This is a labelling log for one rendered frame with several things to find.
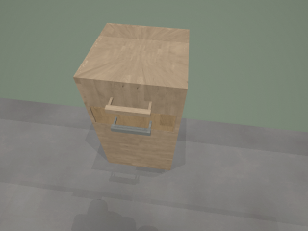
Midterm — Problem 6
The handle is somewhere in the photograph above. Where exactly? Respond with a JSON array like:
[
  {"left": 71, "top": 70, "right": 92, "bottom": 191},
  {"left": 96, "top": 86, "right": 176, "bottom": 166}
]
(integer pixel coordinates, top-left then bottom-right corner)
[
  {"left": 104, "top": 105, "right": 151, "bottom": 118},
  {"left": 110, "top": 116, "right": 152, "bottom": 136}
]

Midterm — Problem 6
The drawer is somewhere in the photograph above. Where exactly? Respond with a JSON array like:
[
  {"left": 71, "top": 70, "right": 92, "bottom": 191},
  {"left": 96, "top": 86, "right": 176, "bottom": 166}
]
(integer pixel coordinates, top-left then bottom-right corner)
[{"left": 90, "top": 106, "right": 176, "bottom": 132}]

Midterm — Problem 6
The cabinet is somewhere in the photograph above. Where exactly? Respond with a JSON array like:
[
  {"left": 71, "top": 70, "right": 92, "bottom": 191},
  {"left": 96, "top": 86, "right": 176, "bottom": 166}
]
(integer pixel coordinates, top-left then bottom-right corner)
[{"left": 73, "top": 23, "right": 190, "bottom": 170}]

